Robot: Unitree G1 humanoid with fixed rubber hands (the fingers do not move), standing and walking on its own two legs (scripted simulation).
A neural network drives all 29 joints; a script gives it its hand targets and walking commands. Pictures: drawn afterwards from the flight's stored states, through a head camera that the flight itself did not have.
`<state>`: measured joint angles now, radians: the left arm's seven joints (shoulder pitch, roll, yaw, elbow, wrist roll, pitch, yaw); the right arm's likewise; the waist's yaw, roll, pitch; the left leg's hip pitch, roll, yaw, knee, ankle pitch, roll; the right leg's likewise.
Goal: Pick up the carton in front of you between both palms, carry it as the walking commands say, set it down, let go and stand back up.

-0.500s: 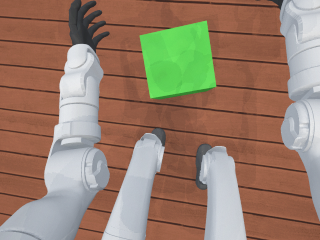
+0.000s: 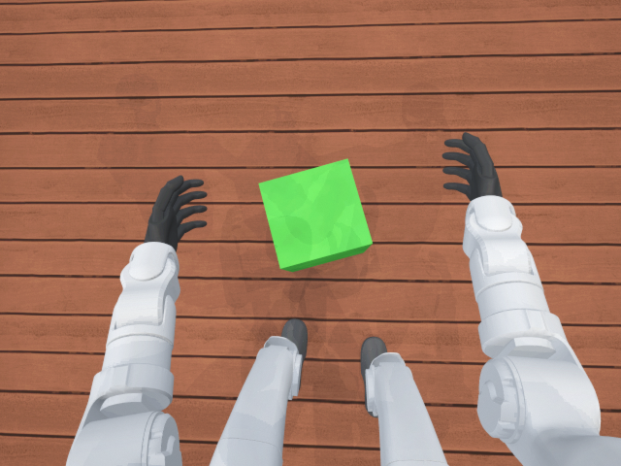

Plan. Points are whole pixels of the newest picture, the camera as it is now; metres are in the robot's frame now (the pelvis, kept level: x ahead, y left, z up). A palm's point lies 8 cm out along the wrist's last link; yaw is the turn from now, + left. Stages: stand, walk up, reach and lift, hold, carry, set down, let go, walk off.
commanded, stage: let go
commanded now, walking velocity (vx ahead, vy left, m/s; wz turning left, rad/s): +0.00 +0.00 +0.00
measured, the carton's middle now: (316, 222) +0.46 +0.08 -0.57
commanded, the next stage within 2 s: stand in 1.12 s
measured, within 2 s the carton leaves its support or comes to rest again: neither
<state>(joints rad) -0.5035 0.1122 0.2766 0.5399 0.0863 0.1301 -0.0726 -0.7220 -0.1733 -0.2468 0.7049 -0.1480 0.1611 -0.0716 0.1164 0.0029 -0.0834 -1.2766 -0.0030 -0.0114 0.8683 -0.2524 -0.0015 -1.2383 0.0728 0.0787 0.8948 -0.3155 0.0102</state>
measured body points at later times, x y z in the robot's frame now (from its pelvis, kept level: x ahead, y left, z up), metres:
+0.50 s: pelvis +0.06 +0.01 +0.07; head +0.15 +0.00 +0.51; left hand +0.22 +0.25 -0.01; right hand +0.32 -0.20 -0.03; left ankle +0.06 +0.12 -0.66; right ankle +0.03 -0.12 -0.66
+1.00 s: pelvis +0.06 -0.01 +0.07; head +0.07 -0.01 +0.52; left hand +0.23 +0.24 +0.00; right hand +0.24 -0.23 +0.00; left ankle +0.06 +0.12 -0.66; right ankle +0.03 -0.12 -0.66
